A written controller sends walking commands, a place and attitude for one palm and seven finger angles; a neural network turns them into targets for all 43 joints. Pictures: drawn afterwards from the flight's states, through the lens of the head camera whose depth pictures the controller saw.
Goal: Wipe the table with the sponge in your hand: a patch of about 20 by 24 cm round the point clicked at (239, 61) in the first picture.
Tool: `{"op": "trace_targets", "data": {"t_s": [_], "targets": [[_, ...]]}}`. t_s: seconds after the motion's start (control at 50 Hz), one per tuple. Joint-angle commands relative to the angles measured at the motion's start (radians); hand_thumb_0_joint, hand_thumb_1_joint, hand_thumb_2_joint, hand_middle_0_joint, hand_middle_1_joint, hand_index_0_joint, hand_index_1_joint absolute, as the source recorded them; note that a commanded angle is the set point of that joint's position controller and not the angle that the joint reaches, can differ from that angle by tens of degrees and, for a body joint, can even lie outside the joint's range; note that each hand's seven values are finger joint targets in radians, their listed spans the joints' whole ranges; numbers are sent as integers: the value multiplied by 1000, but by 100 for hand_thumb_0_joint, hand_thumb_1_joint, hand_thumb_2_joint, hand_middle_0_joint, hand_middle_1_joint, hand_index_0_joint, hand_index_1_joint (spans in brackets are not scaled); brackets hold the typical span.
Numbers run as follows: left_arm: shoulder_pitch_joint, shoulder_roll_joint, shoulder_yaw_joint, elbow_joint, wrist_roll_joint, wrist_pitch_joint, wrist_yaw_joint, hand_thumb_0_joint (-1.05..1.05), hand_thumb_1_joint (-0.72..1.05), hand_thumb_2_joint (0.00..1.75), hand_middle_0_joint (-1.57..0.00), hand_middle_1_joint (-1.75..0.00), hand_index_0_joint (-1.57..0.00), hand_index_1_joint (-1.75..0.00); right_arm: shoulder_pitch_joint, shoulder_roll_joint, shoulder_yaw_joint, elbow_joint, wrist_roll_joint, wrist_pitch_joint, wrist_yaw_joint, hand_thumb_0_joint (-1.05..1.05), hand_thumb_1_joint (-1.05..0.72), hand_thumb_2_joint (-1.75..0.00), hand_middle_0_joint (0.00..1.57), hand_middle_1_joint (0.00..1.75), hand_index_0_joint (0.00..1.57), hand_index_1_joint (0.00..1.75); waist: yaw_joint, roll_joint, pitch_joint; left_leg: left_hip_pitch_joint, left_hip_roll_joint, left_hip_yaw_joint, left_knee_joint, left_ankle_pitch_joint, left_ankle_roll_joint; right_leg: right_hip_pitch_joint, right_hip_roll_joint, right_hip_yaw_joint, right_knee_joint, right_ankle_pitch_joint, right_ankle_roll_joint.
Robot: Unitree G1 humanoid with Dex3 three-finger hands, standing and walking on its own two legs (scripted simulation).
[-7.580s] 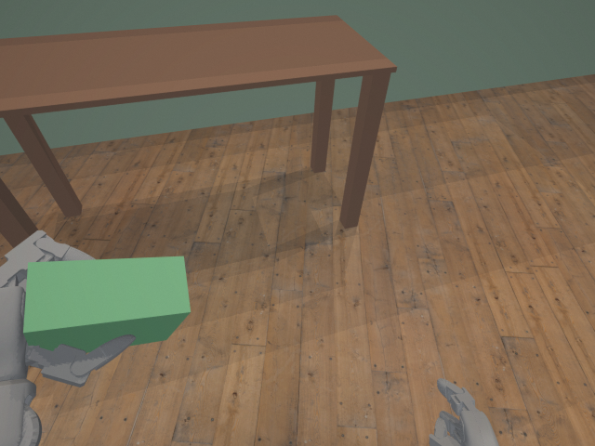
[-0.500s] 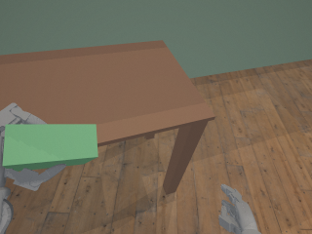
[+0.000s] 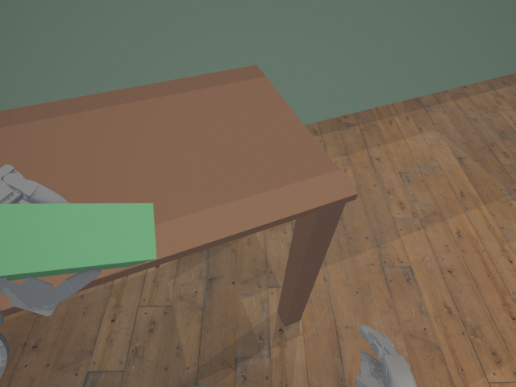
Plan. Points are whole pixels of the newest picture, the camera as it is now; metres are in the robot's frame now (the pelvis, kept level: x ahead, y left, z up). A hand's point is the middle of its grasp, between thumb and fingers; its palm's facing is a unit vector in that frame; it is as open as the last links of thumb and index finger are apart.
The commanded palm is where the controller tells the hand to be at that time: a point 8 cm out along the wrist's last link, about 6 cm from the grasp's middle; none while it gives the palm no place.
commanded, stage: shuffle to correct the standing spot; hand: left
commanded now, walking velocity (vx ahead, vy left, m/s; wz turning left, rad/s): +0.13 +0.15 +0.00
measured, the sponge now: (100, 241) +0.24 +0.19 +0.17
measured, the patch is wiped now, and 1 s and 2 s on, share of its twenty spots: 0.00 0.00 0.00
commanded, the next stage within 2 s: come to a stop and stand still in 0.16 s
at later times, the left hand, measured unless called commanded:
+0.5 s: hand (12, 194) +0.28 +0.29 +0.20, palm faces +0.42 -0.80 -0.43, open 10.1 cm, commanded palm +0.21 +0.33 +0.20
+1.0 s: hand (4, 192) +0.29 +0.31 +0.19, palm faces +0.38 -0.84 -0.39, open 10.1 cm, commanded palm +0.23 +0.35 +0.20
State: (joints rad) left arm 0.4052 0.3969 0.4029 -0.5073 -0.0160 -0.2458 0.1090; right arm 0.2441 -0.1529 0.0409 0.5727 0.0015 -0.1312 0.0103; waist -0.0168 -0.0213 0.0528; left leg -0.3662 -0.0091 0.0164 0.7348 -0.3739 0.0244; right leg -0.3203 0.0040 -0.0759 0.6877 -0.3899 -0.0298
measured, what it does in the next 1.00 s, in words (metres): walks ahead: left foot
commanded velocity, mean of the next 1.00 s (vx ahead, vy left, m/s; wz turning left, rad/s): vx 0.00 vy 0.00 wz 0.00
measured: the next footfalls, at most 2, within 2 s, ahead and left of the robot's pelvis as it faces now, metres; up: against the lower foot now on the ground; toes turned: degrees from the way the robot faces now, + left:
left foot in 0.30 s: +0.13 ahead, +0.18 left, +0.00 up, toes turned +3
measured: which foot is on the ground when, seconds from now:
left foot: up 0.00-0.28, down 0.30-1.00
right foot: down 0.00-1.00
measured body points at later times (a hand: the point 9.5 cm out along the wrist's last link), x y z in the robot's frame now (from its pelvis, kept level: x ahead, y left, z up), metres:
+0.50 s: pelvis +0.06 +0.05 +0.01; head +0.09 +0.06 +0.46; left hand +0.25 +0.33 +0.22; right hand +0.27 -0.15 -0.06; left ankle +0.10 +0.18 -0.71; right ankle +0.07 -0.05 -0.72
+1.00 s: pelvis +0.08 +0.07 +0.03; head +0.09 +0.08 +0.48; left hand +0.26 +0.36 +0.21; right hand +0.26 -0.16 -0.04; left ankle +0.09 +0.18 -0.71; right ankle +0.07 -0.05 -0.71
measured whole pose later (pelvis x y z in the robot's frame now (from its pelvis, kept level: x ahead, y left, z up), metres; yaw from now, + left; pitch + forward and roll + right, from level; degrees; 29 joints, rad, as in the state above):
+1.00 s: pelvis +0.08 +0.07 +0.03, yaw +1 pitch +0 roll -1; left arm 0.48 0.39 0.35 -0.51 -0.05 -0.15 0.13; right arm 0.18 -0.21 0.01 0.57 0.01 -0.10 -0.05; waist 0.00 -0.01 0.02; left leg -0.24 0.02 0.04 0.45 -0.21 0.01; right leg -0.16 0.02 -0.03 0.38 -0.22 -0.01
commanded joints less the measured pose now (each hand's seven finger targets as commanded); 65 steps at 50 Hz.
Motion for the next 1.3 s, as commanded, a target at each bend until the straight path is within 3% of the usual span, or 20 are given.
{"op": "trace_targets", "data": {"t_s": [0.0, 0.06, 0.1, 0.16, 0.22, 0.24, 0.28, 0.32, 0.42, 0.46, 0.5, 0.52, 0.66, 1.02, 1.04, 1.06, 1.08, 1.1, 1.22, 1.28], "targets": [[-53, 207, 170, -181, -30, -46, 28, 0, 10, 130, -120, -160, -120, -160, -121, -187, -101, -137, -1, -22, -11, 0, -90, -90, 20, 30, 20, 30, 35, -177, -99, -410, 5, -61, 510, -83, -27, 251, -444, 727, -501, -149, -205], [40, 166, 156, -102, -26, -58, 27, 0, 10, 130, -120, -160, -120, -160, -102, -158, -77, -93, -3, -12, -14, 0, -90, -90, 20, 30, 20, 30, 26, -33, -74, -395, 84, -73, 476, 40, -41, 263, -339, 352, -346, 412, -163], [4, 163, 137, -98, -15, -71, 33, 0, 10, 130, -120, -160, -120, -160, -124, -153, -80, -96, -1, -12, -20, 0, -90, -90, 20, 30, 20, 30, 30, -63, -103, -294, 91, -39, 282, 44, -32, 249, -313, 250, -280, 625, -126], [-44, 130, 92, -109, -11, -65, 40, 0, 10, 130, -120, -160, -120, -160, -118, -133, -82, -107, -7, -31, -27, 0, -90, -90, 20, 30, 20, 30, 42, -133, -139, -50, 28, 121, -22, 129, -18, 213, -251, 132, -257, 644, -83], [-73, 128, 70, -175, -12, -57, 48, 0, 10, 130, -120, -160, -120, -160, -133, -145, -101, -118, -3, -47, -38, 0, -90, -90, 20, 30, 20, 30, 35, -120, -163, 144, -12, 156, -213, 260, -4, 196, -229, 108, -160, 600, -39], [-79, 147, 84, -204, -10, -60, 48, 0, 10, 130, -120, -160, -120, -160, -132, -158, -109, -129, -1, -47, -41, 0, -90, -90, 20, 30, 20, 30, 28, -73, -172, 202, -3, 127, -249, 304, 10, 171, -207, 104, -79, 618, -17], [-89, 164, 103, -269, -18, -69, 49, 0, 10, 130, -120, -160, -120, -160, -124, -191, -123, -147, 12, -43, -43, 0, -90, -90, 20, 30, 20, 30, 22, 102, -253, 398, 168, -97, -236, 634, 99, -12, -75, 27, 154, 392, 47], [-64, 165, 108, -258, -19, -56, 48, 0, 10, 130, -120, -160, -120, -160, -114, -161, -116, -143, 8, -40, -38, 0, -90, -90, 20, 30, 20, 30, 19, 258, -249, 431, 306, -311, -317, 815, 206, -160, -20, 60, 340, -166, 43], [-1, 163, 126, -290, -23, -37, 48, 0, 10, 130, -120, -160, -120, -160, -131, -158, -82, -144, 5, -56, -29, 0, -90, -90, 20, 30, 20, 30, 24, 249, -194, 133, 231, -92, -318, 472, 65, 137, -14, 30, -131, 52, 26], [-3, 171, 138, -230, -22, -26, 43, 0, 10, 130, -120, -160, -120, -160, -140, -149, -68, -146, 3, -54, -32, 0, -90, -90, 20, 30, 20, 30, 28, 151, -157, 0, 171, -32, -288, 221, 16, 257, -32, 93, -267, 256, 21], [30, 114, 89, -165, -40, 6, 35, 0, 10, 130, -120, -160, -120, -160, -117, -145, -82, -141, 10, -49, -35, 0, -90, -90, 20, 30, 20, 30, 14, -107, -126, 100, 44, 33, -142, 106, -38, 83, -132, 291, -388, 289, -46], [8, 107, 69, -143, -45, 18, 36, 0, 10, 130, -120, -160, -120, -160, -110, -145, -73, -129, 4, -41, -35, 0, -90, -90, 20, 30, 20, 30, 6, -126, -110, 110, 33, 19, -107, 107, -42, 46, -182, 320, -410, 293, -75], [-142, 113, 12, -188, -25, 38, 40, 0, 10, 130, -120, -160, -120, -160, -165, -158, -56, -131, 4, -30, -67, 0, -90, -90, 20, 30, 20, 30, 33, 114, -173, 194, 129, -86, -354, 402, 0, 181, -27, 104, -285, 349, 27], [0, 106, 27, -169, -41, 43, 43, 0, 10, 130, -120, -160, -120, -160, -154, -169, -70, -147, 9, -11, -74, 0, -90, -90, 20, 30, 20, 30, 30, 93, -158, 155, 97, -48, -387, 300, -13, 218, -31, 93, -347, 361, 25], [-1045, 926, 615, -382, 122, -72, 31, 0, 10, 130, -120, -160, -120, -160, -13, -221, -95, -148, -38, -54, -66, 0, -90, -90, 20, 30, 20, 30, 57, -63, 62, 5, 113, -8, -216, 314, 14, 8, -112, 180, -468, 388, 78], [-469, 294, 196, 206, 22, -27, -15, 0, 10, 130, -120, -160, -120, -160, -102, -86, -47, -74, 2, -49, -60, 0, -90, -90, 20, 30, 20, 30, 36, -71, -157, 192, 13, -20, -264, 359, 7, 58, -130, 195, -376, 403, -31], [-240, 168, 99, 212, -2, -30, -31, 0, 10, 130, -120, -160, -120, -160, -66, -184, -103, -137, 5, -71, -55, 0, -90, -90, 20, 30, 20, 30, 78, 38, -148, 240, 46, 0, -255, 361, -14, 81, -110, 268, -381, 491, -6], [-126, 18, -37, 135, -41, -32, -35, 0, 10, 130, -120, -160, -120, -160, -93, -168, -102, -130, 27, -74, -31, 0, -90, -90, 20, 30, 20, 30, 57, 194, -205, 274, 66, 10, -289, 377, -5, 148, -105, 200, -315, 453, -5], [-26, 151, 46, -141, -38, -52, 2, 0, 10, 130, -120, -160, -120, -160, -133, -179, -85, -160, 13, -83, -17, 0, -90, -90, 20, 30, 20, 30, 58, -20, -152, 126, 80, -69, -383, 107, 1, 162, -58, 134, -337, 137, 14], [-72, 210, 126, -144, -42, -71, 7, 0, 10, 130, -120, -160, -120, -160, -134, -173, -80, -163, 10, -87, -41, 0, -90, -90, 20, 30, 20, 30, 48, -14, -95, 97, 79, -93, -406, 9, 6, 112, -56, 149, -373, 50, 13]]}}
